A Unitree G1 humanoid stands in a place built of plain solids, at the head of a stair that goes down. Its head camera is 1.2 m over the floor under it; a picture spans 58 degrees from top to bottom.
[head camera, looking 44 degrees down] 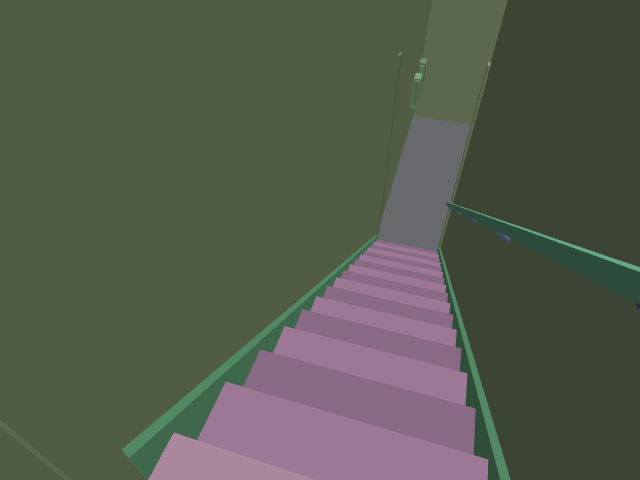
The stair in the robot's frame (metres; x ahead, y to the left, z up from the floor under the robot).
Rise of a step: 0.19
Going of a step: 0.26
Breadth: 0.87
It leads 17 degrees to the right of straight ahead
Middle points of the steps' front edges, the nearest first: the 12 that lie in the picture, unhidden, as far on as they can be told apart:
0.61 -0.09 -0.19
0.86 -0.17 -0.38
1.10 -0.24 -0.57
1.35 -0.32 -0.77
1.60 -0.39 -0.96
1.85 -0.47 -1.15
2.09 -0.54 -1.35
2.34 -0.62 -1.54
2.59 -0.69 -1.73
2.84 -0.77 -1.92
3.09 -0.84 -2.12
3.33 -0.92 -2.31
